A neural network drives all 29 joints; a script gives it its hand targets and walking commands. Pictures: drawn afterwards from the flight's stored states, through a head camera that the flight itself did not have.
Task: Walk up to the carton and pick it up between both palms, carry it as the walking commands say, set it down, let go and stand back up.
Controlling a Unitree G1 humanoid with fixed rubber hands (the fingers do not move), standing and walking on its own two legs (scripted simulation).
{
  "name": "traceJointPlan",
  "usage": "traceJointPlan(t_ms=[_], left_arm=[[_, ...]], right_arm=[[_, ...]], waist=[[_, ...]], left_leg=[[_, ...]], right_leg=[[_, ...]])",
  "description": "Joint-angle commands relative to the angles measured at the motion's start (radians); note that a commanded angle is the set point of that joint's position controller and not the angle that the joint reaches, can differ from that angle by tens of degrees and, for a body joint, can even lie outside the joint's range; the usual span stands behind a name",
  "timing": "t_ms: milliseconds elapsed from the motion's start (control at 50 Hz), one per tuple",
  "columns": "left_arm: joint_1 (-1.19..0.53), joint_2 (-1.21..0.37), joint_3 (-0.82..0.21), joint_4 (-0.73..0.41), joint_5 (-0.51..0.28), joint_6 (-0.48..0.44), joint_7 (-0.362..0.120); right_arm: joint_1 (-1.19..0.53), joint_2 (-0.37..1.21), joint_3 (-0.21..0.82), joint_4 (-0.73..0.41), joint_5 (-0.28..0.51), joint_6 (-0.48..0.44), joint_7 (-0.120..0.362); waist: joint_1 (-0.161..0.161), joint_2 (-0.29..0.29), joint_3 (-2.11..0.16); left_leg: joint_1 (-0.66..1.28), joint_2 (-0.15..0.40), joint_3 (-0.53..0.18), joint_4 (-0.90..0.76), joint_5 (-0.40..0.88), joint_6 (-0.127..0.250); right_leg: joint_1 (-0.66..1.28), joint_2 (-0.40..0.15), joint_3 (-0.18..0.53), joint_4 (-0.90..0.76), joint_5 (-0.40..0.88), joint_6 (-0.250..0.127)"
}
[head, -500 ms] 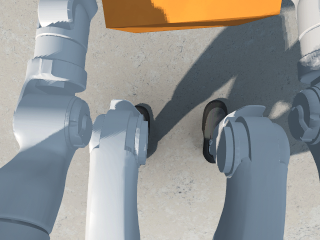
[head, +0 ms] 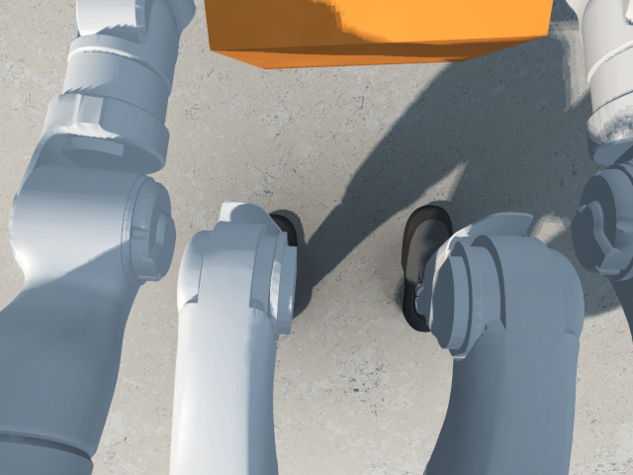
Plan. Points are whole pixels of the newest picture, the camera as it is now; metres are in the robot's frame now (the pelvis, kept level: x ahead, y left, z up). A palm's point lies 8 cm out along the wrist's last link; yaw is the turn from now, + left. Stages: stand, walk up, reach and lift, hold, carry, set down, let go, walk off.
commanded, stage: set down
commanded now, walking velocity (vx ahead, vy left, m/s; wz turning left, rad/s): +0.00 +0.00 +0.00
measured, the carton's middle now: out of the picture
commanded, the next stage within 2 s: none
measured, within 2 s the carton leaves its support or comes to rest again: neither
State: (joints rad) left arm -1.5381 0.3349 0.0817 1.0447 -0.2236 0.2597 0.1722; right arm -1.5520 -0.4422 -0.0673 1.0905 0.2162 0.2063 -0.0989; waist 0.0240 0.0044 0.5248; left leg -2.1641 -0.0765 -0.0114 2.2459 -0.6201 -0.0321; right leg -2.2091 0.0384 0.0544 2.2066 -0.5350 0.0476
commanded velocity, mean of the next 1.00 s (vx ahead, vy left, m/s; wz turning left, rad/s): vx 0.00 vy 0.00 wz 0.00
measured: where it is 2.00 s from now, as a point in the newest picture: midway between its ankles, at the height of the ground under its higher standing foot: (347, 291)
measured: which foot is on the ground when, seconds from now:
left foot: down 0.00-1.00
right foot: down 0.00-1.00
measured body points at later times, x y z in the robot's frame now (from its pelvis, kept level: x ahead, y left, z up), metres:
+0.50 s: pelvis +0.00 -0.01 -0.01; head +0.38 +0.00 +0.23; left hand +0.56 +0.17 -0.19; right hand +0.58 -0.19 -0.19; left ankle +0.11 +0.12 -0.33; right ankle +0.13 -0.13 -0.33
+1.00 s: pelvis +0.01 +0.00 -0.01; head +0.38 +0.00 +0.23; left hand +0.56 +0.17 -0.19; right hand +0.58 -0.19 -0.19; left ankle +0.11 +0.12 -0.33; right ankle +0.13 -0.13 -0.33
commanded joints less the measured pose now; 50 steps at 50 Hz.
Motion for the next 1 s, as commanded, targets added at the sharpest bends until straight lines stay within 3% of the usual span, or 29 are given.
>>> traceJointPlan(t_ms=[0, 340, 680, 980], left_arm=[[-0.763, -0.849, -0.247, -0.375, -0.106, -0.101, -0.293], [-0.669, -0.835, -0.191, -0.247, -0.049, -0.103, -0.323], [-0.575, -0.811, -0.136, -0.169, 0.029, -0.084, -0.363], [-0.511, -0.704, -0.080, -0.152, 0.084, -0.083, -0.343]], right_arm=[[-0.766, 0.917, 0.224, -0.354, 0.088, -0.058, 0.244], [-0.713, 0.902, 0.203, -0.236, 0.067, -0.073, 0.263], [-0.611, 0.863, 0.158, -0.139, 0.024, -0.070, 0.292], [-0.567, 0.743, 0.111, -0.133, -0.008, -0.078, 0.282]], waist=[[0.019, -0.074, -1.685], [0.031, -0.079, -1.386], [0.029, -0.041, -1.123], [0.025, -0.033, -1.051]], left_leg=[[0.631, -0.021, 0.078, -0.200, 0.466, 0.034], [0.475, -0.012, 0.073, -0.187, 0.372, 0.037], [0.378, -0.004, 0.059, -0.187, 0.279, 0.036], [0.413, 0.001, 0.052, -0.181, 0.268, 0.030]], right_leg=[[0.752, 0.043, -0.126, -0.089, 0.433, -0.058], [0.660, 0.042, -0.105, -0.083, 0.366, -0.060], [0.521, 0.038, -0.092, -0.080, 0.254, -0.067], [0.494, 0.031, -0.100, -0.075, 0.217, -0.058]])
